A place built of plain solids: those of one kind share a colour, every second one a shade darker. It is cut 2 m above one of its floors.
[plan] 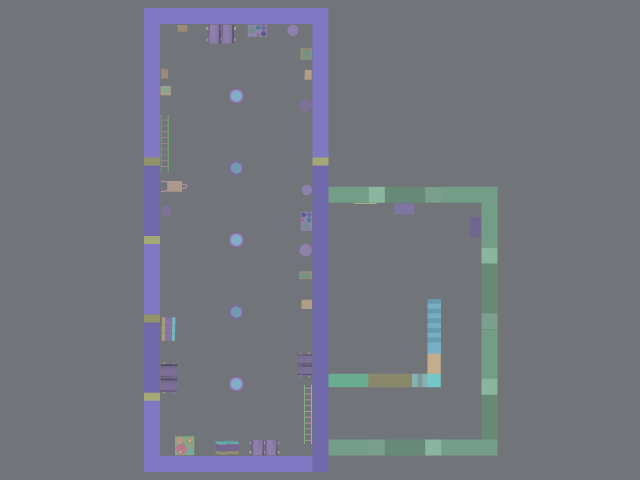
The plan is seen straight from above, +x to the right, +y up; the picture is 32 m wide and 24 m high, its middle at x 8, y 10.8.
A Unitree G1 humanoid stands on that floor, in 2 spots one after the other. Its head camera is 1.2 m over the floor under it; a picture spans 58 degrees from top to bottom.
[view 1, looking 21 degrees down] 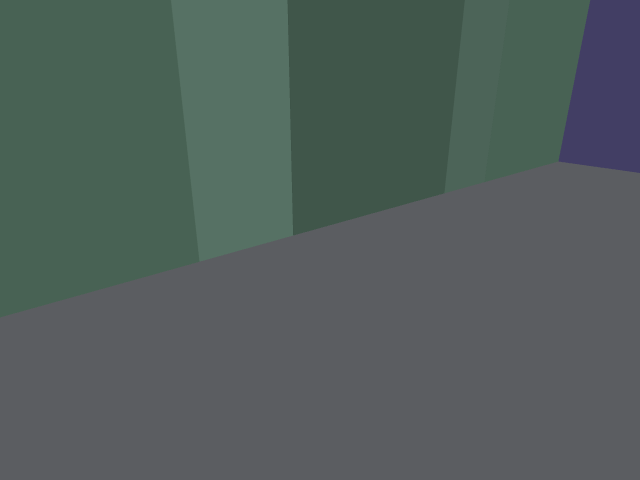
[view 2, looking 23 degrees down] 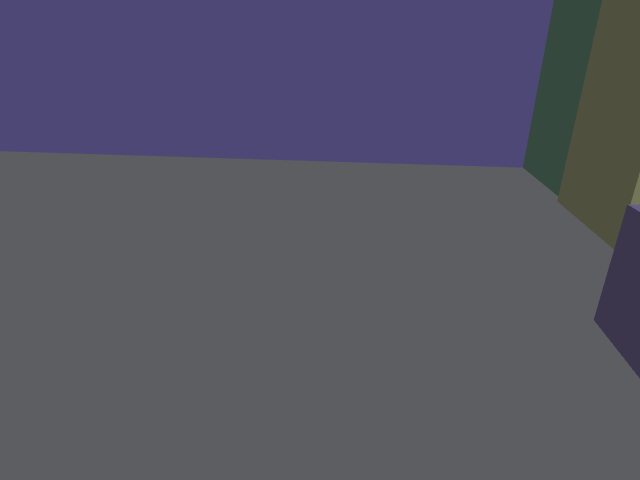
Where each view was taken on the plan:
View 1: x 15.17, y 3.43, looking -130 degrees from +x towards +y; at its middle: ground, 3.35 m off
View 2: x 13.71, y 11.00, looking -172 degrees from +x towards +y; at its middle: ground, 3.07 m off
